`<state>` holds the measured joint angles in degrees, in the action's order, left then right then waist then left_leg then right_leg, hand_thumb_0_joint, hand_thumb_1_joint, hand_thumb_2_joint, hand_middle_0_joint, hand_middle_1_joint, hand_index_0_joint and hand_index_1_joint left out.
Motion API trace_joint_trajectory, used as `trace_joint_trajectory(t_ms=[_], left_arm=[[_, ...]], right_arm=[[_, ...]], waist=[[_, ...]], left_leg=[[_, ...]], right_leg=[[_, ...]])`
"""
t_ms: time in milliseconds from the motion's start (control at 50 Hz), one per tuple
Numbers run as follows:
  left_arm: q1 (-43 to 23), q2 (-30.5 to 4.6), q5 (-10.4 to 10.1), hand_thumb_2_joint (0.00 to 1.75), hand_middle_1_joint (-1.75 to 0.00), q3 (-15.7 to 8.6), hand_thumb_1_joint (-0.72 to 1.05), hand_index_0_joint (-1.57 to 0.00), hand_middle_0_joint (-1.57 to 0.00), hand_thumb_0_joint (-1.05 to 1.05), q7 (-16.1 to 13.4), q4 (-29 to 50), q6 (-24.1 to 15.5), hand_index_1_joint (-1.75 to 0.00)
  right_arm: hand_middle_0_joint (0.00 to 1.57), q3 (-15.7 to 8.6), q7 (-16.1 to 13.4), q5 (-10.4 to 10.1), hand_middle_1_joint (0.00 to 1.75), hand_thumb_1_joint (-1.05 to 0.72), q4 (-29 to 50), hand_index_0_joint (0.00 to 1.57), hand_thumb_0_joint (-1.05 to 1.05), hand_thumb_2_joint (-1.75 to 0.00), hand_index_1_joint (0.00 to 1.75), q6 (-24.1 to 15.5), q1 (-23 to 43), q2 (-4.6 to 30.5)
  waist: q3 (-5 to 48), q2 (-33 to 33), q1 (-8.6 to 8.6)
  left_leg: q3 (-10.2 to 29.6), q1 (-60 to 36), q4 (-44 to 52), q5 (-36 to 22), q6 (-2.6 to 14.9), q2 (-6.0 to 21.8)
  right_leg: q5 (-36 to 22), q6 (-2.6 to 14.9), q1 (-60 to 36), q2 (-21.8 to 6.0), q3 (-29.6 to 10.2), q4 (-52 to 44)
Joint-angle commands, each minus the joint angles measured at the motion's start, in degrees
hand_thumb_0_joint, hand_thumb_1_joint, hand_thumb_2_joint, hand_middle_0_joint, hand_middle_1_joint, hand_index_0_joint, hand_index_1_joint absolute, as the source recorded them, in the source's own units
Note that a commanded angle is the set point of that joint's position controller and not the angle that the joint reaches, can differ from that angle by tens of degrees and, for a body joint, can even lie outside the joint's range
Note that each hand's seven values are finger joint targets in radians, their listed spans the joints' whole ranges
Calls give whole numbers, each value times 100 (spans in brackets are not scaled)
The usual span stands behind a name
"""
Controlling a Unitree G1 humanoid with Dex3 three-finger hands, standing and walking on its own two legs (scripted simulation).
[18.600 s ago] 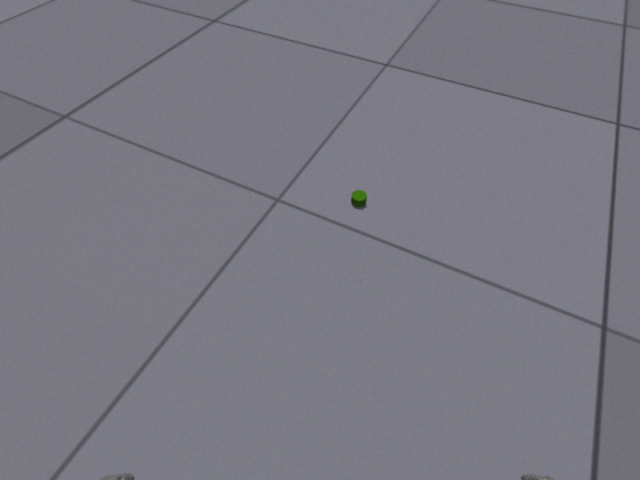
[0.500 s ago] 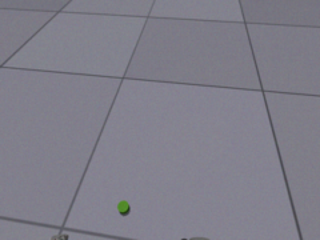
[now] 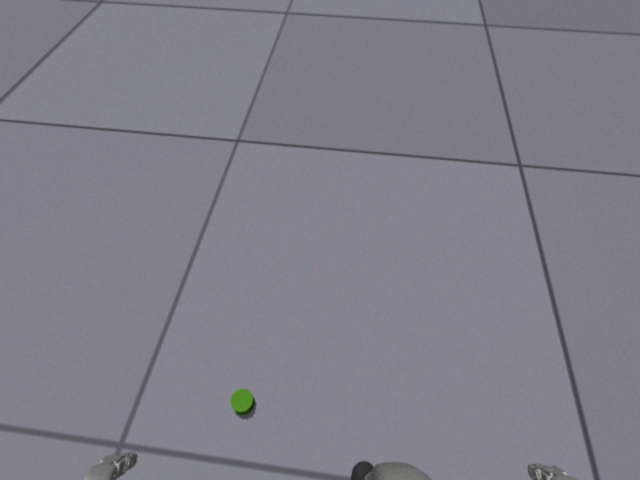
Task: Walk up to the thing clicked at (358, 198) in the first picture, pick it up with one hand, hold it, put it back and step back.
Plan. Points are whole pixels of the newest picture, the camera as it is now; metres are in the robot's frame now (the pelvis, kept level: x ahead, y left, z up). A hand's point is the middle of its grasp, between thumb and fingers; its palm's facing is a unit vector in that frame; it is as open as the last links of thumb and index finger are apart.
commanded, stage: walk up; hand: left
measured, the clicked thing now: (242, 402) +0.36 +0.24 -0.76
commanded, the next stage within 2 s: none
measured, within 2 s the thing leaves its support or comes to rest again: neither
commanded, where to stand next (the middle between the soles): -0.02 +0.01 m, yaw +0 degrees
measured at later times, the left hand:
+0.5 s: hand out of the picture +0.00 +0.30 -0.18, palm faces -0.08 -0.95 -0.31, open 7.4 cm
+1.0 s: hand out of the picture +0.04 +0.23 -0.12, palm faces -0.05 -0.90 -0.44, open 7.4 cm
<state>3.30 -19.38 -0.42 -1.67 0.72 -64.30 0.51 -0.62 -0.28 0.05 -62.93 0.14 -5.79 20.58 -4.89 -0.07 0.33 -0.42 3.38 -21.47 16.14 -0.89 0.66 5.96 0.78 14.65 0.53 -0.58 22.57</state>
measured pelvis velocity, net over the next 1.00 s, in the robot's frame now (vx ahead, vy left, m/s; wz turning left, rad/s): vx -0.05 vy -0.04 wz -0.06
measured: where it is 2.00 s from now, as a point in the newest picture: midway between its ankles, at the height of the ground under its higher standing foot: outside the picture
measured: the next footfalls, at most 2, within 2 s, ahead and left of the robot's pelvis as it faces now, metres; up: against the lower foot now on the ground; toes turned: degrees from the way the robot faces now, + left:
right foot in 0.72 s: -0.02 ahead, -0.14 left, +0.00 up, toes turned -6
left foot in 1.18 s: +0.04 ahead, +0.09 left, +0.00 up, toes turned -2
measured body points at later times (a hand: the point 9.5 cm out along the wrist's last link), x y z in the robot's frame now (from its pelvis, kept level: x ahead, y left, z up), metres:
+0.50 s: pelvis -0.09 +0.04 +0.00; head -0.06 +0.07 +0.44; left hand +0.00 +0.35 -0.15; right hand -0.07 -0.28 -0.11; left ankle -0.11 +0.14 -0.74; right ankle -0.11 -0.11 -0.69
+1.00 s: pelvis -0.05 -0.04 +0.00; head -0.04 -0.07 +0.45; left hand +0.05 +0.28 -0.09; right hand -0.03 -0.35 -0.15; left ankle +0.00 +0.13 -0.70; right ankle -0.06 -0.13 -0.74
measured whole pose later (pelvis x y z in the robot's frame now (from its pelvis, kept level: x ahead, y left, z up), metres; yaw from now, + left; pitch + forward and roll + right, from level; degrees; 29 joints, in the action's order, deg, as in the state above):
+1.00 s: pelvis -0.05 -0.04 +0.00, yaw -3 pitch -4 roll +0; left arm 14.1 -19.9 0.5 -2.1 0.2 -52.2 -3.2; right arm -2.9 1.3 0.5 -52.7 2.0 -17.9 24.2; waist -5.2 5.8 0.4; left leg 8.5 22.7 -50.6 19.3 0.1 -0.3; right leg 14.8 2.1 6.2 1.1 3.0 24.9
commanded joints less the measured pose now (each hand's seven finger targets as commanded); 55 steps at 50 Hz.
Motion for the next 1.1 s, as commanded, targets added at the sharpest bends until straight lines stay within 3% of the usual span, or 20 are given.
trace_joint_trajectory(t_ms=[0,80,140,200,240,280,340,380,440,500,600,680,700,720,740,780,860,880,980,1080], left_arm=[[-44,-1563,-1,90,-30,-362,90,-20,-20,0,-145,587,10,-30],[-487,-1649,170,90,-30,-394,90,-20,-20,0,-163,1075,148,-30],[-748,-1577,287,90,-30,-386,90,-20,-20,0,-156,1345,224,-30],[-751,-1447,227,90,-30,-321,90,-20,-20,0,-116,1483,297,-30],[-504,-1119,132,90,-30,-269,90,-20,-20,0,-94,1553,333,-30],[-156,-1318,185,90,-30,-378,90,-20,-20,0,-158,1353,369,-30],[83,-1567,128,90,-30,-474,90,-20,-20,0,-77,1226,349,-30],[308,-1502,159,90,-30,-469,90,-20,-20,0,-28,1208,325,-30],[-312,-1456,245,90,-30,-437,90,-20,-20,0,65,1559,103,-30],[-371,-1559,234,90,-30,-428,90,-20,-20,0,130,1632,-44,-30],[143,-1499,220,90,-30,-453,90,-20,-20,0,255,1450,-214,-30],[1254,-1316,172,90,-30,-476,90,-20,-20,0,172,1121,-332,-30],[1685,-1429,174,90,-30,-522,90,-20,-20,0,85,986,-363,-30],[2028,-1696,221,90,-30,-615,90,-20,-20,0,3,961,-389,-30],[1851,-2092,261,90,-30,-662,90,-20,-20,0,-62,1167,-452,-30],[1050,-2353,218,90,-30,-658,90,-20,-20,0,-73,1491,-398,-30],[815,-1714,66,90,-30,-486,90,-20,-20,0,-133,1600,-506,-30],[808,-1671,97,90,-30,-472,90,-20,-20,0,-148,1626,-524,-30],[688,-1532,83,90,-30,-430,90,-20,-20,0,-215,1715,-480,-30],[715,-1693,5,90,-30,-483,90,-20,-20,0,-299,1769,-308,-30]], right_arm=[[20,-355,-133,-103,30,-90,482,20,0,-90,30,6,-47,1267],[20,-434,-113,-26,30,-90,568,20,0,-90,30,214,-570,1146],[20,-516,-55,-6,30,-90,644,20,0,-90,30,231,-861,1144],[20,-567,-63,93,30,-90,653,20,0,-90,30,129,-1094,1125],[20,-749,-87,303,30,-90,838,20,0,-90,30,33,-547,1896],[20,-747,-141,302,30,-90,1162,20,0,-90,30,-74,-31,2146],[20,-681,-210,296,30,-90,1205,20,0,-90,30,-192,338,1686],[20,-636,-213,217,30,-90,1131,20,0,-90,30,-279,-183,1560],[20,-752,-133,231,30,-90,1017,20,0,-90,30,-357,-1114,1655],[20,-839,-13,254,30,-90,1135,20,0,-90,30,-371,-1463,1896],[20,-801,153,240,30,-90,1471,20,0,-90,30,-334,-1154,1875],[20,-671,209,155,30,-90,1724,20,0,-90,30,-207,-615,1637],[20,-551,200,110,30,-90,1779,20,0,-90,30,-175,-572,1339],[20,-417,194,52,30,-90,1864,20,0,-90,30,-162,-661,988],[20,-316,171,39,30,-90,1946,20,0,-90,30,-135,-852,740],[20,-584,86,57,30,-90,1637,20,0,-90,30,-26,-1215,1532],[20,-531,134,24,30,-90,1208,20,0,-90,30,8,-1727,1404],[20,-511,130,29,30,-90,1226,20,0,-90,30,42,-1740,1328],[20,-426,99,42,30,-90,1330,20,0,-90,30,124,-1310,1077],[20,-484,78,111,30,-90,1471,20,0,-90,30,145,-977,1152]], waist=[[952,-409,-43],[1186,-1098,40],[1229,-1047,153],[1126,-790,306],[689,1200,120],[603,1041,28],[230,455,-277],[422,510,-162],[525,792,498],[179,930,644],[-319,1164,400],[4,793,-216],[317,241,-429],[512,-790,-570],[364,-1484,-435],[-233,-816,-214],[-164,-730,63],[-128,-781,66],[-153,-983,-16],[249,-956,-123]], left_leg=[[106,409,-1002,-1892,262,225],[177,686,-2838,1675,296,-402],[346,621,-2834,1438,350,-225],[203,509,-764,159,251,-73],[2623,488,726,-207,782,1536],[2912,1552,629,-1003,1449,2267],[1389,897,308,-1560,838,1225],[1247,-165,148,-1552,609,1150],[1652,-1527,343,-703,901,1333],[2015,-1412,865,977,1271,1698],[1365,18,1006,1446,1355,1481],[445,1272,-114,499,943,905],[185,1619,-909,175,754,647],[-114,2235,-2154,586,524,236],[237,3150,-3148,1654,206,-411],[923,2746,-3676,1427,276,3],[1064,2393,-3443,425,166,-67],[1020,2128,-3394,375,98,-64],[673,1650,-2484,80,66,-36],[235,1615,-2023,281,202,-17]], right_leg=[[-3116,535,-732,-1077,-806,214],[-1624,1289,-53,-1949,-1838,-293],[-862,1173,452,-1706,-1351,38],[53,716,473,-1128,-1032,714],[2204,119,1592,458,-494,2615],[2603,-6,1020,301,-1205,3757],[1560,-29,1433,407,-1302,4155],[1388,-81,1712,323,-1111,3688],[1752,-202,2166,149,-754,2558],[2104,-146,2274,19,-648,2303],[2178,-52,1091,-146,-36,1508],[762,20,-1023,79,484,76],[515,22,-1797,70,395,-154],[1006,123,-2290,-539,-721,-539],[1518,525,-2099,-1897,-2933,-1150],[2997,1145,-663,-2263,-3136,-1299],[398,514,-656,-1283,-1005,-924],[-271,628,-440,-1279,-808,-857],[-3044,688,-318,-1322,-211,-214],[-3470,858,-794,-1567,-410,547]])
